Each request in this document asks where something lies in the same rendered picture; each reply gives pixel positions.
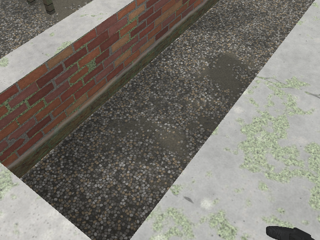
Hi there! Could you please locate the right robot hand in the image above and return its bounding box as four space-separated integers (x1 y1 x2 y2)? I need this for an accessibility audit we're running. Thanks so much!
266 226 315 240

